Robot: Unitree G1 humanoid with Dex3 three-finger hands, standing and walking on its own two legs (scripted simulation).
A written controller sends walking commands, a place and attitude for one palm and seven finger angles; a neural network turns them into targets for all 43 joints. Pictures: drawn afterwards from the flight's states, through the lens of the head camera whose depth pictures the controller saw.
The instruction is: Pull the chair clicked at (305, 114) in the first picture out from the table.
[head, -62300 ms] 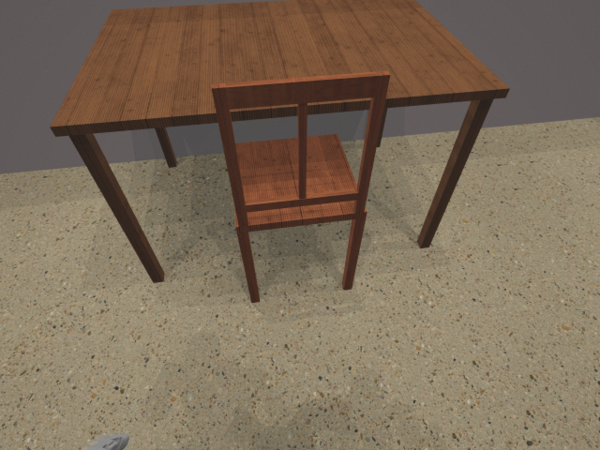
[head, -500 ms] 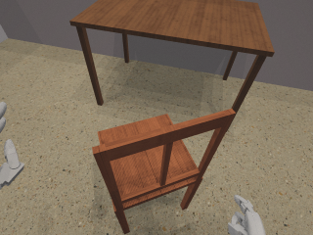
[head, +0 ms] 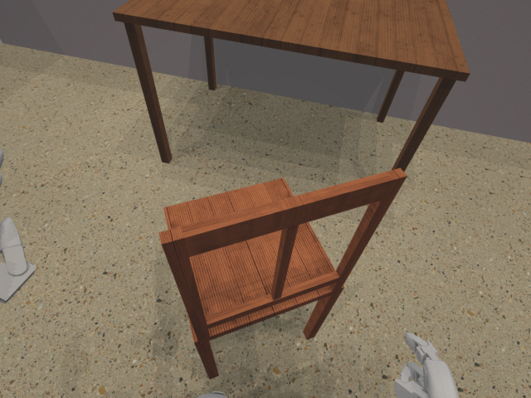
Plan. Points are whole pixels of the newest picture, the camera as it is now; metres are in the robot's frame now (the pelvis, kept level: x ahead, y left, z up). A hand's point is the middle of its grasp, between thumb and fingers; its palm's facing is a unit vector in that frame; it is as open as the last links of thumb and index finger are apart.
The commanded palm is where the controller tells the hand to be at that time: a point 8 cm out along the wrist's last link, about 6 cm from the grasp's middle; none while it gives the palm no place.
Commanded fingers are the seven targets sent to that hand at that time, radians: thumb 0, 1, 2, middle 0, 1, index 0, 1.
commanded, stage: step back with the hand held close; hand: left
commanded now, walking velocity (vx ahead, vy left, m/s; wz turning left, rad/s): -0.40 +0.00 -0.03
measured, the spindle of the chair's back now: (282, 265) +0.36 -0.01 -0.08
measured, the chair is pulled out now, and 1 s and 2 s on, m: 0.67 0.67 0.67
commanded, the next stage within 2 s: stop stepping back and stand still in 0.38 s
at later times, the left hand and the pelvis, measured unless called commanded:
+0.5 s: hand (43, 366) +0.12 +0.19 +0.20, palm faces +0.21 -0.78 -0.59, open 7.4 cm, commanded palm +0.08 +0.25 +0.19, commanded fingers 0.00 0.90 0.90 -0.20 -0.30 -0.20 -0.30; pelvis -0.08 -0.04 +0.01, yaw -3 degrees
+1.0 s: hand out of the picture +0.02 +0.24 +0.18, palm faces +0.49 -0.77 -0.40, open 7.4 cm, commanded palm -0.04 +0.26 +0.19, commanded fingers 0.00 0.90 0.90 -0.20 -0.30 -0.20 -0.30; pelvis -0.17 -0.04 +0.01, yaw +1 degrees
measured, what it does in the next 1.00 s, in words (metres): walks backwards: right foot, then left foot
